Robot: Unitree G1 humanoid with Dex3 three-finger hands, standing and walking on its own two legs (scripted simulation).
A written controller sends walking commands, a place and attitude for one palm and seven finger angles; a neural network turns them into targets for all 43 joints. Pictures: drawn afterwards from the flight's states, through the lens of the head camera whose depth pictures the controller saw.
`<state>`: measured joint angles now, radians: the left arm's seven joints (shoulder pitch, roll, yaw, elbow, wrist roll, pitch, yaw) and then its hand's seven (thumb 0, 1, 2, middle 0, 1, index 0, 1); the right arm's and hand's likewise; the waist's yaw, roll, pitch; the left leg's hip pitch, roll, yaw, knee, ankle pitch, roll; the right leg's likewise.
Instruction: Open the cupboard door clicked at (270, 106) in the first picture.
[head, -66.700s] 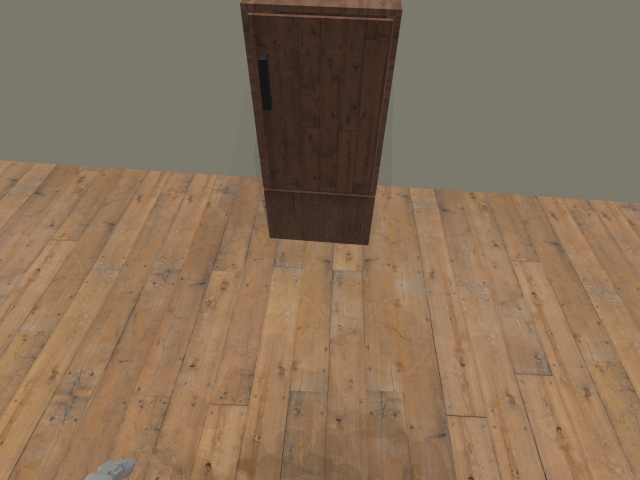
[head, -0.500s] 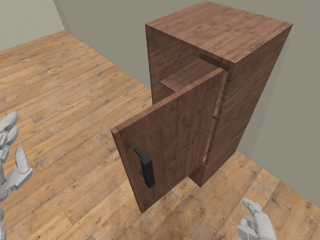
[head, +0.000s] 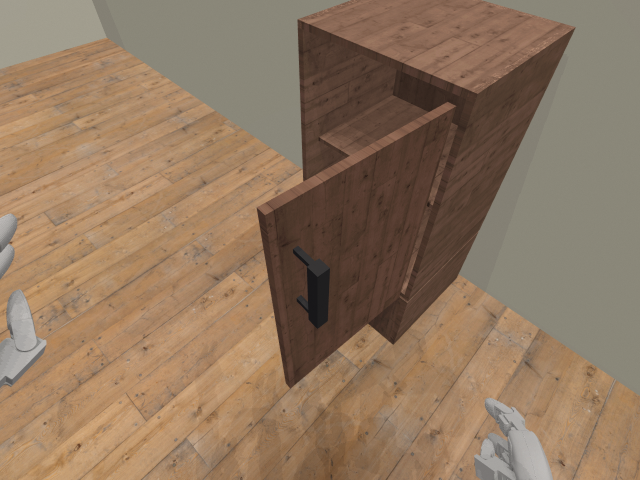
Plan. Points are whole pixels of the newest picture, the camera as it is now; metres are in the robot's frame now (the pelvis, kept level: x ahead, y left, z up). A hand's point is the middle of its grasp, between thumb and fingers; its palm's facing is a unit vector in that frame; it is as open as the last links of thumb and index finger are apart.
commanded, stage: step back with the hand held close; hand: left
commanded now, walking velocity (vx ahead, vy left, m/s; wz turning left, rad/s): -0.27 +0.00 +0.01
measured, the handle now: (309, 287) +0.40 +0.04 -0.03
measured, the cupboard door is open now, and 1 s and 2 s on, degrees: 86 86 86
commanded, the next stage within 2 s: stop stepping back and stand still in 0.52 s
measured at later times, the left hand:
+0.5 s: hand out of the picture +0.11 +0.30 +0.18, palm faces +0.47 -0.79 -0.39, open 7.4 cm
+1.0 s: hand out of the picture +0.03 +0.27 +0.17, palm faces +0.44 -0.81 -0.40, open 7.4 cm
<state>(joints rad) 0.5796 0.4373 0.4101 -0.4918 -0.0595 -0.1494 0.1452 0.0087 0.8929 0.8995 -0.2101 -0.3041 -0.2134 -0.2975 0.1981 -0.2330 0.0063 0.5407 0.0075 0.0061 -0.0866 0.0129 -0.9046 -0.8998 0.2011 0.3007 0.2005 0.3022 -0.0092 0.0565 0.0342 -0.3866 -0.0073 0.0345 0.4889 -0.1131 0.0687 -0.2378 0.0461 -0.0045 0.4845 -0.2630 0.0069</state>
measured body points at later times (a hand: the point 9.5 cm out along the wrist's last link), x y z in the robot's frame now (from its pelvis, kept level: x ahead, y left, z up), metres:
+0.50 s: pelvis -0.09 +0.02 +0.00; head -0.07 +0.07 +0.45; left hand +0.08 +0.34 +0.20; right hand +0.10 -0.19 -0.06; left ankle +0.04 +0.08 -0.73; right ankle -0.20 -0.13 -0.66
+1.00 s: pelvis -0.20 +0.00 -0.02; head -0.23 +0.00 +0.43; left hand +0.00 +0.31 +0.19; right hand -0.09 -0.25 -0.11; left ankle -0.03 +0.08 -0.73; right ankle -0.29 -0.07 -0.73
